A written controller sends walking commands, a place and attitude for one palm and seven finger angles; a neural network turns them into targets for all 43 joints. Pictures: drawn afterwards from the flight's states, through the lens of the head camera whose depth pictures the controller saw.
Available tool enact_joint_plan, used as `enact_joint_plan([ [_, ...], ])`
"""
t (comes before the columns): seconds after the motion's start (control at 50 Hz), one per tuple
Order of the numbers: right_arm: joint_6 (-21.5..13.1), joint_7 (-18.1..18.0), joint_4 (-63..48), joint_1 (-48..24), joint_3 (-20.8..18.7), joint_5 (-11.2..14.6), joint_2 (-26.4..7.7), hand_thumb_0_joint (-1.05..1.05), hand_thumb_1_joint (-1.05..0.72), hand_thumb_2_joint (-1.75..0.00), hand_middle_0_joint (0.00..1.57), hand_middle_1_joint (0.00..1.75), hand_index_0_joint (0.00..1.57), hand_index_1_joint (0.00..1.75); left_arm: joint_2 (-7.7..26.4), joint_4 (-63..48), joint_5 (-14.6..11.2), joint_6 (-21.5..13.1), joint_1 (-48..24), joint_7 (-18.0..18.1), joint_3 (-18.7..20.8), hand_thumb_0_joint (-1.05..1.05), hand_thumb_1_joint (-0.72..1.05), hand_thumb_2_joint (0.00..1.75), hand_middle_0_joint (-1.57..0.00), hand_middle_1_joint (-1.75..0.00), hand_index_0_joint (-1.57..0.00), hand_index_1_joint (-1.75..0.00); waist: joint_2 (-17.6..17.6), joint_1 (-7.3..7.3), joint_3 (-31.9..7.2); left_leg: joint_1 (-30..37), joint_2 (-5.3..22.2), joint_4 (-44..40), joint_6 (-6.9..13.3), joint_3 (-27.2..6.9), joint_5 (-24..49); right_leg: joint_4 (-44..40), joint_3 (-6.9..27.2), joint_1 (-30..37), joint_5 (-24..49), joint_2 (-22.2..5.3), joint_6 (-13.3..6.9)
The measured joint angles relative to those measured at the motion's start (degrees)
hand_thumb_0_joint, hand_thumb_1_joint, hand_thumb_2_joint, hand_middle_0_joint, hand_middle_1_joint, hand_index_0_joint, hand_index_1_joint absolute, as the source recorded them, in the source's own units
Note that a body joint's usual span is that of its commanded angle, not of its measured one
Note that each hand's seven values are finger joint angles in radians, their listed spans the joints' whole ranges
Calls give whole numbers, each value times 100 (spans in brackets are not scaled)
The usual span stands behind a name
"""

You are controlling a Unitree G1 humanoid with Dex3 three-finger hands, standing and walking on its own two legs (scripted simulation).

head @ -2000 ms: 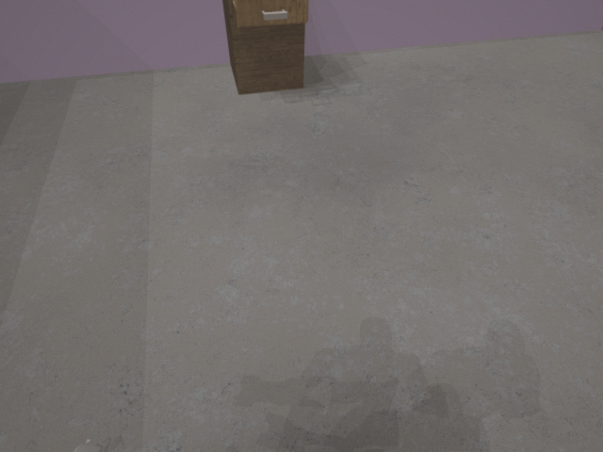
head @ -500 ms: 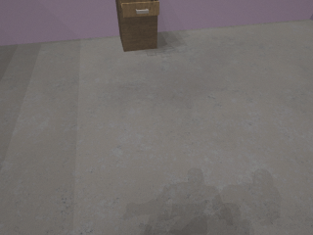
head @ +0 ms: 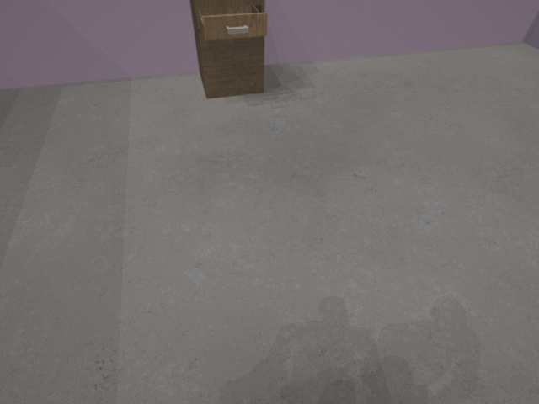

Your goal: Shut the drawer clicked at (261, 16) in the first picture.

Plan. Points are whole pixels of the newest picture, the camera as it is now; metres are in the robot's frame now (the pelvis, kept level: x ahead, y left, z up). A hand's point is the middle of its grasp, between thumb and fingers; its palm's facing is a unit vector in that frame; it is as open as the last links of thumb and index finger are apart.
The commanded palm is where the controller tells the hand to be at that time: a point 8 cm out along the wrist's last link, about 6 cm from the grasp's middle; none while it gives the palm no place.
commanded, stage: walk to a spot facing it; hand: left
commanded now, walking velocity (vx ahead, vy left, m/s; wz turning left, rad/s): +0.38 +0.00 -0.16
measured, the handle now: (237, 28) +2.12 +0.34 -0.23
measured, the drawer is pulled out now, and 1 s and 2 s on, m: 0.15 0.15 0.15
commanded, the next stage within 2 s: none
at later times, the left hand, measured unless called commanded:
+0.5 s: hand (190, 323) +0.31 +0.19 -0.19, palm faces -0.08 -0.98 -0.19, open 7.3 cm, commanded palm none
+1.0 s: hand (196, 276) +0.42 +0.20 -0.19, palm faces -0.04 -0.99 -0.12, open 7.3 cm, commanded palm none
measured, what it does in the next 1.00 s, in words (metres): walks ahead: right foot, then left foot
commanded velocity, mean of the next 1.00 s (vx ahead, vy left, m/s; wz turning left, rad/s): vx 0.38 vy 0.00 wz -0.11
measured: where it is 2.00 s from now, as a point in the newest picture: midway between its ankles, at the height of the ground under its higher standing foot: (291, 261)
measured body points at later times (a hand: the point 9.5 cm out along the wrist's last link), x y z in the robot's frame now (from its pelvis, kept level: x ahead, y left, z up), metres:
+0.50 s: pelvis +0.20 +0.00 -0.02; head +0.24 +0.01 +0.43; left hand +0.31 +0.24 -0.17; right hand +0.02 -0.17 -0.15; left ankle -0.02 +0.11 -0.72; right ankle +0.32 -0.09 -0.73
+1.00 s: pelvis +0.43 +0.03 -0.01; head +0.44 +0.06 +0.44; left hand +0.42 +0.25 -0.18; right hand +0.49 -0.21 -0.14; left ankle +0.49 +0.12 -0.73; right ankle +0.34 -0.09 -0.68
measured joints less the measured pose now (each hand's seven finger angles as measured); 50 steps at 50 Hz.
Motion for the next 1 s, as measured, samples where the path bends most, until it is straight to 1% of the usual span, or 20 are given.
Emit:
enact_joint_plan([
  [0.08, -33, -12, 84, 358, -42, 26, 185, 0, -91, -90, 20, 30, 20, 30, -282, 93, -6, -115, 410, 27, 62, 0, 91, 90, -20, -30, -20, -30, 56, -18, 8, -216, 125, 703, 51, 130, -417, 173, -78, 92, -359, 55, 23],
  [0.14, -122, -29, 127, 472, -65, 47, 334, 0, -91, -90, 20, 30, 20, 30, -407, 199, -10, -170, 668, 66, 112, 0, 91, 90, -20, -30, -20, -30, -99, 10, 77, -141, 95, 573, 111, 448, -521, 298, -23, 202, -587, -57, 75],
  [0.18, -307, -72, 104, 499, -97, 6, 424, 0, -91, -90, 20, 30, 20, 30, -481, 331, -32, -94, 771, 78, 126, 0, 91, 90, -20, -30, -20, -30, -208, -11, 133, 93, 37, 458, 169, 657, -612, 1384, 2, -223, -735, -123, -43],
  [0.22, -450, -154, 52, 640, -100, -13, 517, 0, -91, -90, 20, 30, 20, 30, -525, 427, -25, -9, 714, 78, 130, 0, 91, 90, -20, -30, -20, -30, -177, -142, 206, 393, 58, 224, 193, 711, -641, 2755, -158, -807, -788, -106, -140],
  [0.28, -509, -210, 122, 952, -76, -25, 713, 0, -91, -90, 20, 30, 20, 30, -464, 330, 3, 48, 419, 31, 200, 1, 91, 90, -20, -30, -20, -30, -191, -210, 297, 886, 76, -339, 155, 751, -536, 3705, -425, -1637, -464, -242, -151],
  [0.32, -509, -235, 247, 1163, -51, -16, 832, 0, -91, -90, 20, 30, 20, 30, -420, 152, 10, 58, 133, -15, 241, 1, 91, 90, -20, -30, -20, -30, -191, -183, 355, 1210, 74, -751, 122, 795, -456, 3628, -563, -2091, -92, -374, -129],
  [0.38, -478, -250, 436, 1405, -21, -1, 966, 0, -91, -90, 20, 30, 20, 30, -338, -135, 9, 47, -358, -22, 282, 1, 93, 90, -20, -30, -20, -30, -144, -153, 497, 1688, 79, -1311, 55, 864, -376, 2534, -813, -2396, 524, -489, -137],
  [0.46, -397, -227, 644, 1578, -56, 28, 1000, 0, -91, -90, 20, 30, 20, 30, -224, -459, -14, -111, -885, -37, 297, 1, 94, 90, -20, -30, -20, -30, 2, -179, 729, 2160, 200, -1370, -64, 969, -639, 1134, -1079, -2167, 851, -259, -359],
  [0.5, -330, -203, 739, 1660, -102, 43, 980, 0, -91, -90, 20, 30, 20, 30, -168, -560, 17, -253, -961, -25, 308, 1, 93, 90, -20, -30, -20, -30, -2, -148, 749, 2085, 294, -513, -60, 1018, -947, 646, -1187, -1713, 957, -119, -497],
  [0.52, -294, -177, 767, 1684, -124, 72, 975, 0, -91, -90, 21, 30, 20, 30, -134, -594, 36, -338, -960, -6, 317, 1, 93, 90, -20, -30, -20, -30, -55, -115, 715, 1772, 348, 421, -11, 1002, -1038, 564, -1180, -1567, 1142, -135, -592],
  [0.56, -198, -154, 714, 1456, -180, 121, 889, 0, -91, -90, 21, 30, 20, 30, -152, -599, -1, -430, -956, 48, 340, 0, 93, 90, -20, -30, -20, -30, -2, -119, 742, 730, 377, 2835, 127, 513, -920, 983, -1200, -1559, 821, -95, -592],
  [0.58, -162, -140, 631, 1294, -212, 116, 840, 1, -91, -90, 21, 30, 20, 30, -164, -582, -21, -423, -917, 68, 336, 0, 93, 90, -20, -30, -20, -30, 13, -143, 733, 217, 362, 3708, 178, 322, -718, 998, -1204, -1459, 652, -62, -567],
  [0.6, -141, -127, 521, 1115, -238, 92, 791, 1, -91, -90, 20, 30, 20, 30, -177, -543, -29, -406, -860, 95, 323, 0, 93, 90, -20, -30, -20, -30, 8, -166, 701, -259, 371, 4257, 207, 219, -514, 916, -1191, -1336, 558, -33, -537],
  [0.64, -133, -109, 244, 746, -274, 32, 695, 1, -91, -90, 20, 30, 20, 30, -236, -418, -15, -366, -718, 152, 290, 0, 92, 90, -20, -30, -20, -30, 1, -223, 600, -1068, 477, 4536, 200, 146, -243, 613, -1154, -1069, 562, 7, -466],
  [0.7, -143, -83, -174, 266, -310, -11, 591, 0, -92, -90, 20, 30, 20, 30, -376, -223, 17, -324, -461, 172, 240, 0, 92, 90, -20, -30, -20, -30, 18, -286, 392, -1854, 702, 3791, 78, 180, 53, 153, -1092, -693, 592, 43, -399],
  [0.76, -152, -50, -458, -78, -352, -18, 547, 0, -93, -90, 20, 30, 20, 30, -443, -82, 25, -312, -224, 136, 221, 0, 93, 90, -20, -30, -20, -30, 3, -245, 226, -2115, 829, 2620, -35, 284, 411, -191, -1029, -341, 545, 48, -330],
  [0.84, -199, 57, -604, -335, -368, -10, 478, 0, -94, -90, 20, 30, 20, 30, -486, -27, 33, -341, 42, 71, 219, 1, 92, 90, -20, -30, -20, -30, -63, -52, 149, -1919, 777, 1362, -77, 415, 661, -352, -967, 76, 303, 3, -184],
  [0.9, -270, 90, -638, -387, -349, -10, 455, 0, -93, -90, 20, 30, 20, 30, -486, 3, 18, -332, 250, 51, 242, 0, 92, 90, -20, -30, -20, -30, -100, 58, 135, -1436, 638, 573, -67, 590, 735, -205, -957, 338, -58, -72, -28],
  [0.94, -370, 69, -643, -421, -334, -46, 481, 0, -93, -90, 20, 30, 20, 30, -463, 32, -7, -298, 374, 45, 272, 0, 92, 90, -20, -30, -20, -30, -204, 82, 170, -1209, 508, 441, 82, 718, 820, 469, -856, 209, -430, -231, -19],
  [1.0, -463, -2, -643, -345, -276, -71, 600, 0, -92, -90, 20, 30, 20, 30, -408, 117, 6, -178, 337, 44, 308, 1, 92, 90, -20, -30, -20, -30, -280, 19, 260, -958, 426, 547, 212, 904, 533, 2674, -560, -669, -706, -294, -123],
])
